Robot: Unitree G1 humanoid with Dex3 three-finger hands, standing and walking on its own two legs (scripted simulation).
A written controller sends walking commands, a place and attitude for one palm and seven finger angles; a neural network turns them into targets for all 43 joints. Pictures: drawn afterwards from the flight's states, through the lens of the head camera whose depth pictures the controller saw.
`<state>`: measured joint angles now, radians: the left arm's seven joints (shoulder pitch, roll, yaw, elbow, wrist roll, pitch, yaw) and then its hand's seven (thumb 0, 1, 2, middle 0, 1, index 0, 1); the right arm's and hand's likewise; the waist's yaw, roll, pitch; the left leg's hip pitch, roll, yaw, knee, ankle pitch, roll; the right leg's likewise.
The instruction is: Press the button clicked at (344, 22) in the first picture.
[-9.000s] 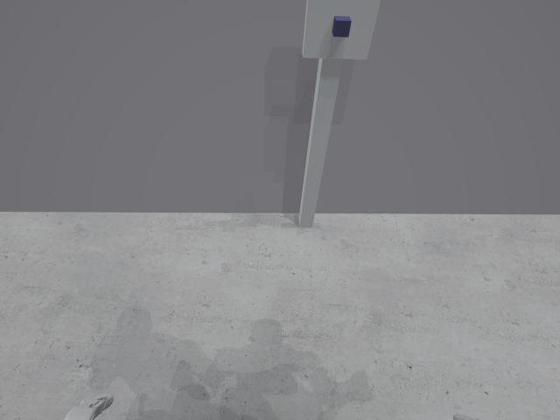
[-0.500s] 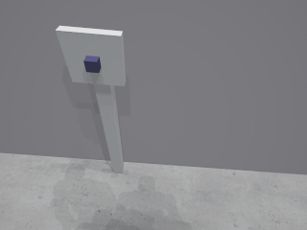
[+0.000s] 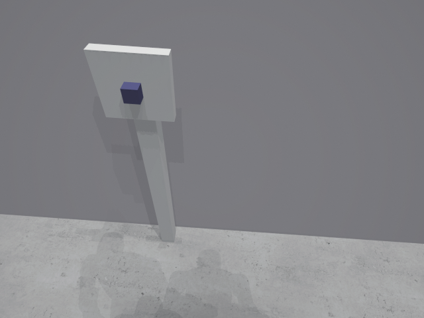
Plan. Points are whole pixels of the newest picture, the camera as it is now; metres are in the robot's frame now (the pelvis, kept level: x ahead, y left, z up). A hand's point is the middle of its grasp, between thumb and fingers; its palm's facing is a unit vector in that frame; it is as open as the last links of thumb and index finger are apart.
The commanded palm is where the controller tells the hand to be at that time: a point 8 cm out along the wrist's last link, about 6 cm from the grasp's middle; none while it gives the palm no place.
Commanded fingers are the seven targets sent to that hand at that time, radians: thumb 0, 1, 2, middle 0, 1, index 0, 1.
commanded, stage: shuffle to correct the standing spot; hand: left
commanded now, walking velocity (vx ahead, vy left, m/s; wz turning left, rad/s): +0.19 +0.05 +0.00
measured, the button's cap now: (132, 92) +0.55 +0.23 +0.13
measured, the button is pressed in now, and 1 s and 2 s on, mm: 0 0 0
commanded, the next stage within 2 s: come to a stop and stand still in 0.14 s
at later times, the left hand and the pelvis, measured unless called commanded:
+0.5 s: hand out of the picture +0.13 +0.18 -0.17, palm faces +0.01 -0.97 -0.23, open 7.3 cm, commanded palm none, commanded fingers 0.00 0.90 0.90 -0.20 -0.30 -0.20 -0.30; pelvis +0.07 -0.01 -0.01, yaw +0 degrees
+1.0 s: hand out of the picture +0.06 +0.23 -0.17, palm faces +0.02 -0.97 -0.26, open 7.3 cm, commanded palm none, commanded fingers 0.00 0.90 0.90 -0.20 -0.30 -0.20 -0.30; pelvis +0.03 +0.03 -0.01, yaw +0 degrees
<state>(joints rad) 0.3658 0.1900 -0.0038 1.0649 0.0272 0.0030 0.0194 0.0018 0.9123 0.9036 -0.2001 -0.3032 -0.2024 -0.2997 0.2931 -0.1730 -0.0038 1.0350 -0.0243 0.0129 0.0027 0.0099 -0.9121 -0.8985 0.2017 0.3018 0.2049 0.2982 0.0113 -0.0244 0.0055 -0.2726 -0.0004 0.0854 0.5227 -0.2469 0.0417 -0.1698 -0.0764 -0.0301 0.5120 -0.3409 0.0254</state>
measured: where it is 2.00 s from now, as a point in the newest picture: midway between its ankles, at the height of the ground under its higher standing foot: outside the picture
